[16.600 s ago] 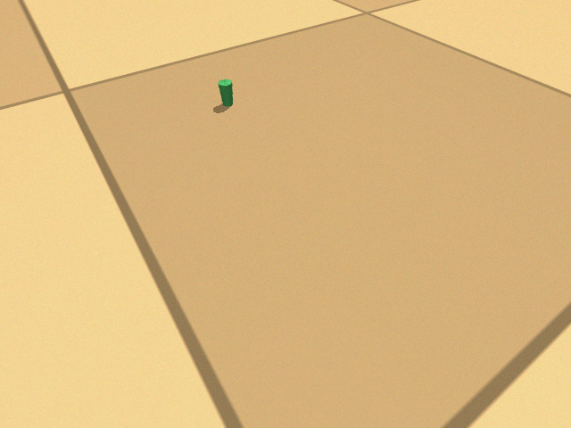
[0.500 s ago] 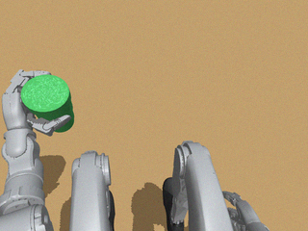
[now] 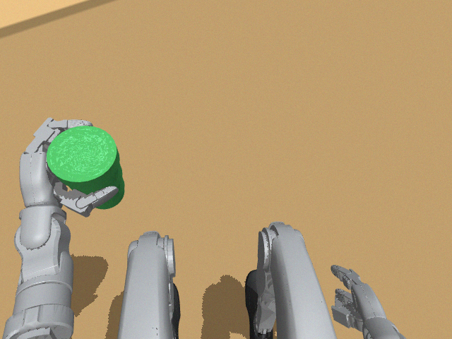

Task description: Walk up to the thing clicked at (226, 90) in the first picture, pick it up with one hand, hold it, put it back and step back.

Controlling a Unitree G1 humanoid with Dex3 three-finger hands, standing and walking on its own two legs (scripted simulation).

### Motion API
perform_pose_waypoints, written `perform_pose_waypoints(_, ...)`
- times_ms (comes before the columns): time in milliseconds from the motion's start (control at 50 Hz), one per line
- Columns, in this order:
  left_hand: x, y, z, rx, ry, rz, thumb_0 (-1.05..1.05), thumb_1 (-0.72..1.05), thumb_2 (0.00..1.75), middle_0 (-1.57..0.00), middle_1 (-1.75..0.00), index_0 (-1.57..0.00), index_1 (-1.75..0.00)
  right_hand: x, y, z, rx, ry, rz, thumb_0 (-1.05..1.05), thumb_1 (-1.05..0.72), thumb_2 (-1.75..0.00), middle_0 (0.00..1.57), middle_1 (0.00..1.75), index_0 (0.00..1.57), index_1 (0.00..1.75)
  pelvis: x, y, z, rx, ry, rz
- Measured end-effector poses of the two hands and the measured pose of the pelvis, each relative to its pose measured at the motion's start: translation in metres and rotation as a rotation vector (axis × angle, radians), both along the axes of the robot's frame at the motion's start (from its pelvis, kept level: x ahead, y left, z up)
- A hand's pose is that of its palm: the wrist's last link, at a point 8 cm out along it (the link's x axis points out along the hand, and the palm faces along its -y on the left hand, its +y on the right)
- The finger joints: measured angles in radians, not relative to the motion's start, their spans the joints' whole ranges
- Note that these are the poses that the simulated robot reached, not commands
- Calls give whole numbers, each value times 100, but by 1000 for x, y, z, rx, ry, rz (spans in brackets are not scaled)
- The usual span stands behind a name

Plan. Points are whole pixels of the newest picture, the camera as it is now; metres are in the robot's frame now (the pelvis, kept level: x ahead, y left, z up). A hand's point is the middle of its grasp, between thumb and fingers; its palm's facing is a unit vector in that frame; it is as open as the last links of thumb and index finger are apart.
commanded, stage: lift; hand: left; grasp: from the side
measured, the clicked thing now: (95, 175) +0.40 +0.21 -0.05
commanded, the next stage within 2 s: hold in 1.66 s
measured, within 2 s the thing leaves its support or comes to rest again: neither
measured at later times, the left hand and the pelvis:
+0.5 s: hand (17, 105) +0.40 +0.21 +0.17, palm faces +0.15 -0.99 -0.04, open 11.9 cm; pelvis +0.04 +0.01 +0.15, yaw +1 degrees
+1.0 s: hand out of the picture +0.39 +0.19 +0.27, palm faces +0.13 -0.99 -0.03, open 11.9 cm; pelvis +0.06 +0.00 +0.24, yaw +2 degrees
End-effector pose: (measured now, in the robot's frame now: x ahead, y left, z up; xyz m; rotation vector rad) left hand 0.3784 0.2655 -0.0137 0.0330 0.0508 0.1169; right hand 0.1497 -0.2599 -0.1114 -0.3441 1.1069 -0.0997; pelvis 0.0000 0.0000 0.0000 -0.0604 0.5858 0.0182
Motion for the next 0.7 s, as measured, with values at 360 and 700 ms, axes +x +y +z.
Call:
perform_pose_waypoints(360, -7, -11, 139, 16, 16, 18, 3, -59, 107, -68, -98, -58, -99, 32, 20, 112, 42, -95, -42, 1, -92, -90, 21, 30, 20, 30, 25, 5, 110, 2, -80, 8)
perform_pose_waypoints(700, -10, -13, 236, -4, 14, 10, 3, -60, 107, -68, -98, -58, -99, 36, 23, 211, 45, -137, -41, 1, -91, -90, 21, 30, 20, 30, 47, 7, 199, 12, -224, 18)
